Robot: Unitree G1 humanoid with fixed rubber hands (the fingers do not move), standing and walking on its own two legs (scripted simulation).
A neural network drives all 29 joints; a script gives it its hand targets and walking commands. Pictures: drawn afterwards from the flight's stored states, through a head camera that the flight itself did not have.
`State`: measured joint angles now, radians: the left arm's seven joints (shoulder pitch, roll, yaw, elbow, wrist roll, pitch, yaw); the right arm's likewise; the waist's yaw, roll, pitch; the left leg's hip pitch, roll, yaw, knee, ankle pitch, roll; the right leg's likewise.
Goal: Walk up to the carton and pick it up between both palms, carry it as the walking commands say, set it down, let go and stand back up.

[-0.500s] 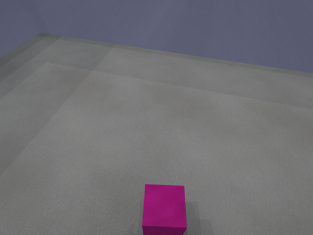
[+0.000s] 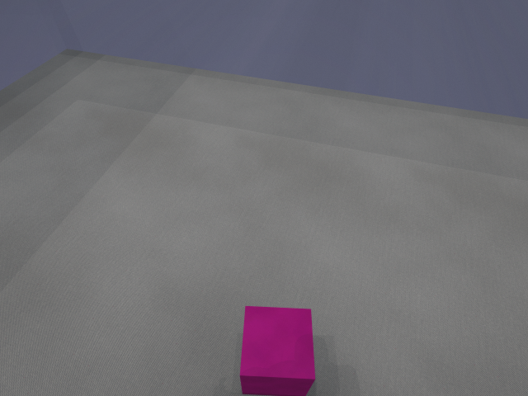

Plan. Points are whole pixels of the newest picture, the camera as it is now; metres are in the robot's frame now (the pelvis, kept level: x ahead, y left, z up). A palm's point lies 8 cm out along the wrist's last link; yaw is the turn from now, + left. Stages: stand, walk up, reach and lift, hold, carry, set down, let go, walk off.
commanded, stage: reach and lift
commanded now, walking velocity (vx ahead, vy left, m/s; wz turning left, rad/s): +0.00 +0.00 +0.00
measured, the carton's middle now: (275, 352) +0.38 -0.04 -0.64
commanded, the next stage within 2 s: none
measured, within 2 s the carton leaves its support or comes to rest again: neither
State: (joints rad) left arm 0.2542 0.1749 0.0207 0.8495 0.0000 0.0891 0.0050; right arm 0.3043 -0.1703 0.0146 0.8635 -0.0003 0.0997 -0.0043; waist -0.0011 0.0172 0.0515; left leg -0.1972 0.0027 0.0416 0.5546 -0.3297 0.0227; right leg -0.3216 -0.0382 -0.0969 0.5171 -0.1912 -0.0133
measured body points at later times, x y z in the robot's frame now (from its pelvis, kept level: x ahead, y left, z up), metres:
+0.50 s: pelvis +0.00 -0.02 -0.03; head +0.10 -0.02 +0.41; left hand +0.18 +0.21 -0.16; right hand +0.17 -0.23 -0.17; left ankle -0.02 +0.10 -0.73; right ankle +0.07 -0.12 -0.73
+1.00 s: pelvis -0.05 -0.03 -0.09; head +0.15 -0.05 +0.31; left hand +0.32 +0.18 -0.18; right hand +0.32 -0.24 -0.20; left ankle -0.02 +0.10 -0.73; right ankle +0.07 -0.12 -0.73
